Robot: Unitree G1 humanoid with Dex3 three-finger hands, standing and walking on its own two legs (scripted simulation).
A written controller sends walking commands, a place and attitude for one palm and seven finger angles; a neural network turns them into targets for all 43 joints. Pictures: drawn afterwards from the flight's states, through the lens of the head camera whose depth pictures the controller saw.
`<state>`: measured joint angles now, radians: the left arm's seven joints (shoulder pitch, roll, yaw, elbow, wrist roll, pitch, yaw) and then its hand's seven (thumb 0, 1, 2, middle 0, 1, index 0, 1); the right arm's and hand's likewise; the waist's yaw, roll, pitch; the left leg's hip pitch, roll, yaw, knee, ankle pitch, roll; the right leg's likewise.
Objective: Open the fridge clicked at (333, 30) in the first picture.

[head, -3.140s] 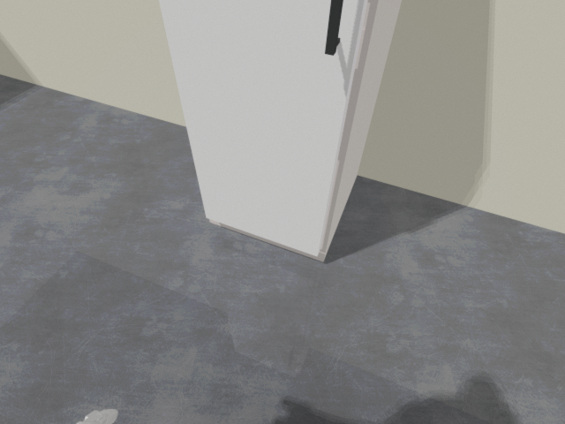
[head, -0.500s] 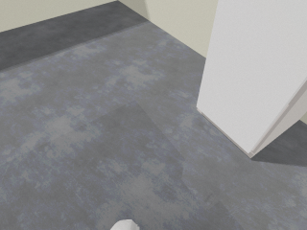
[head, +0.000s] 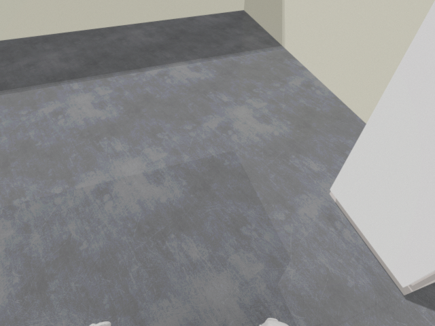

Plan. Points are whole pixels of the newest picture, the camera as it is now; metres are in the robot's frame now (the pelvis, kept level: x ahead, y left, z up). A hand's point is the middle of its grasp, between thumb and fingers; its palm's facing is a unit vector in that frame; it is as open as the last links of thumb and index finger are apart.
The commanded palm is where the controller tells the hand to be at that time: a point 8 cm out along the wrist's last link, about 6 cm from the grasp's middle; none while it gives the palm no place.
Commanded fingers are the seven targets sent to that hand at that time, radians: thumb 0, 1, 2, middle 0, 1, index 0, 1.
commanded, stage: walk to a spot facing it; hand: right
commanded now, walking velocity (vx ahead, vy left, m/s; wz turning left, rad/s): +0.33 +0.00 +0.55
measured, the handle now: out of the picture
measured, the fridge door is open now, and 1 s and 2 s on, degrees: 0 0 0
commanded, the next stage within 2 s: turn to face it in 0.64 s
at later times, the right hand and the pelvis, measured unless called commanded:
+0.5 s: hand (287, 241) +0.35 -0.16 -0.16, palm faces -0.33 +0.93 -0.16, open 7.4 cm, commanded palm none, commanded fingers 0.00 -0.90 -0.90 0.20 0.30 0.20 0.30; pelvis +0.18 -0.02 +0.00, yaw +19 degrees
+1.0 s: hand (248, 198) +0.48 -0.07 -0.17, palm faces -0.38 +0.91 -0.19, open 7.3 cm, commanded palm none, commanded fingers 0.00 -0.90 -0.90 0.20 0.30 0.20 0.30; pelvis +0.34 +0.06 +0.00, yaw +25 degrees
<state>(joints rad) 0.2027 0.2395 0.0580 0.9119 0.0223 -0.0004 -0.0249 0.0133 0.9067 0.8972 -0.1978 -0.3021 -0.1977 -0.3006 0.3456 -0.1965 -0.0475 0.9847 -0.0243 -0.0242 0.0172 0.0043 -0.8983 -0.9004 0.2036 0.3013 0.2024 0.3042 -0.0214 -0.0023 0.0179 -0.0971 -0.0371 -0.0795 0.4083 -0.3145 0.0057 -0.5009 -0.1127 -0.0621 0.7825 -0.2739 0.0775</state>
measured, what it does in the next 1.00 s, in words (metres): walks ahead, turning left: right foot, then left foot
